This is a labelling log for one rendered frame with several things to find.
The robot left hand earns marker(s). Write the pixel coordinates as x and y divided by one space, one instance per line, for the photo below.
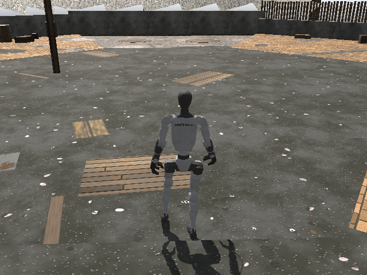
153 166

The robot left upper arm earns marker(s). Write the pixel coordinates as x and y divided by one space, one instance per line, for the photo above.
163 130

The humanoid robot head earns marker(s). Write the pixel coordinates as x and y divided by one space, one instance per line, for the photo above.
184 99

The robot right upper arm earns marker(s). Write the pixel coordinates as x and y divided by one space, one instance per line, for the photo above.
204 130

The robot left forearm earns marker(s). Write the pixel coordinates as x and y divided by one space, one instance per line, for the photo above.
157 153

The robot right hand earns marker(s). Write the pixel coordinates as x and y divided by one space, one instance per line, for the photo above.
208 157

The robot right forearm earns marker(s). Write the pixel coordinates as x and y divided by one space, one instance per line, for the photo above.
210 150

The left robot thigh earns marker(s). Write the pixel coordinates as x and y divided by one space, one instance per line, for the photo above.
169 168

